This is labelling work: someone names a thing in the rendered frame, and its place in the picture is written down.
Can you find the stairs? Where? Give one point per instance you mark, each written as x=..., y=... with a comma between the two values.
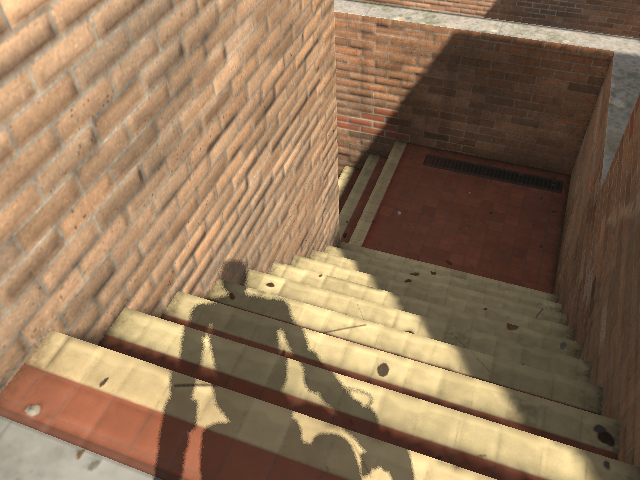
x=472, y=371
x=355, y=188

